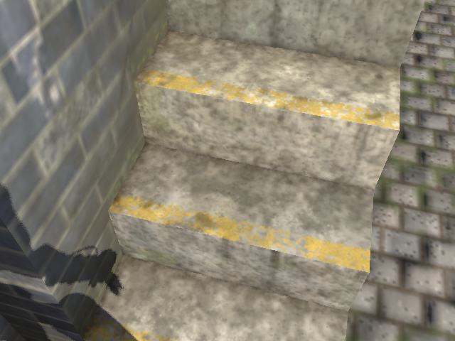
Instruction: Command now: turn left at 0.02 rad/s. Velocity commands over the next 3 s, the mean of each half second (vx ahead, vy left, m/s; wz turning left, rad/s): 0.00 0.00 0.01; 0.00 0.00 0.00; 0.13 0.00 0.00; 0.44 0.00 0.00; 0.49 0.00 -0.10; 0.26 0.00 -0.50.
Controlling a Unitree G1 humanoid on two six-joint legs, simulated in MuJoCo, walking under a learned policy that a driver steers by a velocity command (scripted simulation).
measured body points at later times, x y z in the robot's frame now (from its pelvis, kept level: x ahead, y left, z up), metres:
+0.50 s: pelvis +0.01 -0.02 +0.00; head +0.03 -0.02 +0.45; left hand +0.09 +0.24 -0.15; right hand +0.09 -0.29 -0.14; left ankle +0.03 +0.11 -0.74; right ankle -0.02 -0.12 -0.74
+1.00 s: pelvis +0.01 -0.03 +0.00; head +0.03 -0.03 +0.45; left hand +0.08 +0.23 -0.15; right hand +0.09 -0.29 -0.14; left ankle +0.03 +0.11 -0.74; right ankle -0.02 -0.12 -0.74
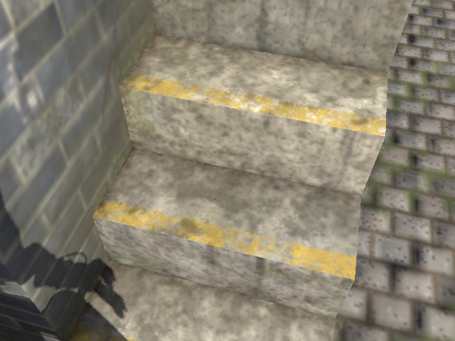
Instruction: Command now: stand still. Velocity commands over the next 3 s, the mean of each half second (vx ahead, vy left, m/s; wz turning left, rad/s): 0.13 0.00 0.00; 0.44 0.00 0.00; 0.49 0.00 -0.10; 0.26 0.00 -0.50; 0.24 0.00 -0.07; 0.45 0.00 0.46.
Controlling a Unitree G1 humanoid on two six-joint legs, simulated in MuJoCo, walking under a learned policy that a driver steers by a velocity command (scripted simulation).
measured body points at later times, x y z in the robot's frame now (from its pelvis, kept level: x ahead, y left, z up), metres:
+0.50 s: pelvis +0.03 +0.00 +0.00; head +0.03 +0.01 +0.45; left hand +0.10 +0.26 -0.15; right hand +0.10 -0.25 -0.14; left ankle +0.02 +0.14 -0.74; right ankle -0.03 -0.08 -0.74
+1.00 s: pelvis +0.13 -0.03 -0.02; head +0.13 -0.04 +0.43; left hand +0.13 +0.24 -0.16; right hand +0.20 -0.27 -0.16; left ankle +0.05 +0.12 -0.59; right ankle +0.13 -0.11 -0.74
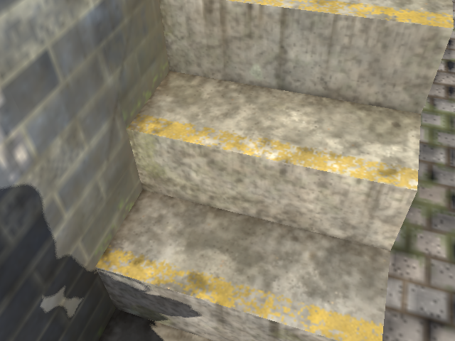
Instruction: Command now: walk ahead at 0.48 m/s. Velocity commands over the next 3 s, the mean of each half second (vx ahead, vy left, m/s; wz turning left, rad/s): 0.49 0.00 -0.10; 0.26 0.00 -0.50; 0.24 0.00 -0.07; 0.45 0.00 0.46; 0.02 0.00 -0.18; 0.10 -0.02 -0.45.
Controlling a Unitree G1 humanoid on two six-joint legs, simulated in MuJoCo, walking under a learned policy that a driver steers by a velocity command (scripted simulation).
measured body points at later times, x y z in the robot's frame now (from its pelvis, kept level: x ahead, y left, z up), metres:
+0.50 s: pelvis +0.18 +0.04 +0.11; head +0.19 +0.02 +0.56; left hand +0.24 +0.30 -0.02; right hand +0.32 -0.19 -0.02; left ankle +0.26 +0.12 -0.52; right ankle +0.06 -0.09 -0.42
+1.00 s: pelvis +0.37 -0.06 +0.27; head +0.38 -0.06 +0.72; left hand +0.61 +0.10 +0.17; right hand +0.37 -0.31 +0.12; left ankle +0.27 +0.12 -0.39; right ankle +0.44 -0.18 -0.32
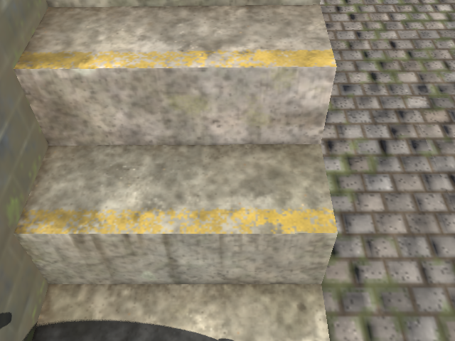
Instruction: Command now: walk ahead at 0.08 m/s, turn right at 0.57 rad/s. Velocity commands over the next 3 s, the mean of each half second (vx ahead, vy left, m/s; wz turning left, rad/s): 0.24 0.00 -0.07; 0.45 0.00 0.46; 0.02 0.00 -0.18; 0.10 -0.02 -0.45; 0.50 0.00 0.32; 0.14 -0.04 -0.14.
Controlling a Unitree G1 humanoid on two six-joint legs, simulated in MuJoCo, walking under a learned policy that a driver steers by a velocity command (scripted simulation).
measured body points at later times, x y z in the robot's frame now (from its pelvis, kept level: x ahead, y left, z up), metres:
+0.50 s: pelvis +0.13 +0.07 +0.14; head +0.13 +0.06 +0.59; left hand +0.33 +0.34 +0.06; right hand +0.14 -0.21 +0.01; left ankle +0.12 +0.18 -0.58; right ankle +0.11 -0.09 -0.58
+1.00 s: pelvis +0.30 +0.13 +0.29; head +0.30 +0.15 +0.74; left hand +0.39 +0.38 +0.16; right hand +0.45 -0.11 +0.17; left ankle +0.23 +0.26 -0.20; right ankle +0.35 +0.02 -0.38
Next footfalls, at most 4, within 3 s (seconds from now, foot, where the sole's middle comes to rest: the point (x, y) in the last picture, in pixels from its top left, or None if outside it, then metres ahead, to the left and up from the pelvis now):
0.50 left None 0.15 0.18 -0.62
0.82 right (240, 339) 0.39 0.02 -0.41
1.14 left None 0.37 0.33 -0.42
1.58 right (261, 338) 0.39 -0.02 -0.42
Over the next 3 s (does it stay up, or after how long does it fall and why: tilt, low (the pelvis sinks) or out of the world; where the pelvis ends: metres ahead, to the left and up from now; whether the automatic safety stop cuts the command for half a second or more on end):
stays up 0.54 0.18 0.53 its command is cut before an obstacle after 0.9 s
